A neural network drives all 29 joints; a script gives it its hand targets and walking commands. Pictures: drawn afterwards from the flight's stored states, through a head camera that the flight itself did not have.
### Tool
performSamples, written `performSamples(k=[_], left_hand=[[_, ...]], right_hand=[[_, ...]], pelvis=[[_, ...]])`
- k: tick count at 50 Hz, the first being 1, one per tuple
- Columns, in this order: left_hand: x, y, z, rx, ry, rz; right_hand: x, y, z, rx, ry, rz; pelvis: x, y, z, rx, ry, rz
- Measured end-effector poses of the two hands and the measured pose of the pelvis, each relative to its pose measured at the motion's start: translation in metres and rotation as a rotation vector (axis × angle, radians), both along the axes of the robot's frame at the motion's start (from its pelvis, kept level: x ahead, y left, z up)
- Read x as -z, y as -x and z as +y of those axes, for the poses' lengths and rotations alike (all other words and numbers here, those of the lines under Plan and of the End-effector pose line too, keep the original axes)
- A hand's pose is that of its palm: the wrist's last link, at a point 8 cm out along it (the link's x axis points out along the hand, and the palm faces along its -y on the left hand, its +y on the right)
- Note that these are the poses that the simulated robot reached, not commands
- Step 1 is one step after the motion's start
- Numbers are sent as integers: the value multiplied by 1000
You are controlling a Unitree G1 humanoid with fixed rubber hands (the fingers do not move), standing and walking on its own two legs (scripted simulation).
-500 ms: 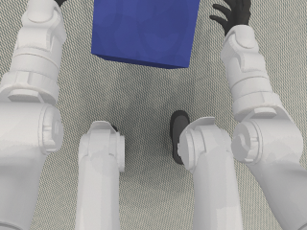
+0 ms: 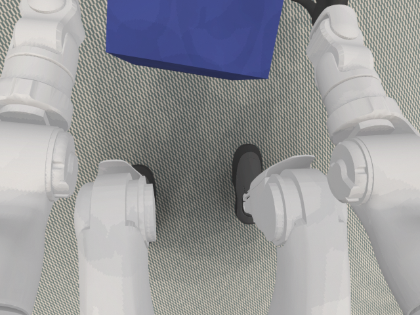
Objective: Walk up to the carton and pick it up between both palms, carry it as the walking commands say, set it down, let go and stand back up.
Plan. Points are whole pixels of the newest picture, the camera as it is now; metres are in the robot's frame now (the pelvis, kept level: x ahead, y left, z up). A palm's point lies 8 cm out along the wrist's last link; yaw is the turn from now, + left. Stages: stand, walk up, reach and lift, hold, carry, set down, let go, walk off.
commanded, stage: reach and lift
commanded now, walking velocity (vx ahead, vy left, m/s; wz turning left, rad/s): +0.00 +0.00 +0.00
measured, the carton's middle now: out of the picture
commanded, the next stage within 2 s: none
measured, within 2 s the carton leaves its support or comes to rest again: leaves its support in 0.94 s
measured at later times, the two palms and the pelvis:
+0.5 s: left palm out of the picture +0.55 +0.16 -0.18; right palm (310, 4) +0.53 -0.16 -0.18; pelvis -0.01 +0.00 +0.01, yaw +1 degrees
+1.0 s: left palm out of the picture +0.54 +0.15 -0.18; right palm out of the picture +0.53 -0.16 -0.16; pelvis +0.00 +0.00 +0.00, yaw +1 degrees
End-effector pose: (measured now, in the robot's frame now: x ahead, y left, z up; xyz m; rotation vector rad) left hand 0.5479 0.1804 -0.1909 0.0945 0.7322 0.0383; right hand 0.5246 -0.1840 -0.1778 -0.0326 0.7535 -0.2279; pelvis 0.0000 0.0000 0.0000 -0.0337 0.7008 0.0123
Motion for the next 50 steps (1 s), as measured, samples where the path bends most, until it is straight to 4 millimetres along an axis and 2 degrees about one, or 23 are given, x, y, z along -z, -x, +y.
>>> performSamples(k=[11, 21, 26, 38, 50], left_hand=[[-8, -2, -6, 8, 9, -4], [-8, -3, -25, 33, 24, 0], [-8, -4, -25, 30, 16, -8], [-9, 0, -29, 25, 10, 7], [-10, 9, -35, 55, 32, 41]], right_hand=[[-2, 7, 2, 3, -8, 3], [-1, 2, 20, -25, -28, 3], [-1, -2, 30, -42, -30, -4], [-3, -1, 28, -21, -16, 6], [-15, -6, 23, -36, -26, 12]], pelvis=[[-1, 7, 3, -6, 2, -12], [-4, 7, 2, -9, -1, -1], [-6, 5, 1, -9, -3, 3], [-5, 4, 1, -15, -1, 1], [3, 2, 1, -17, -5, -8]])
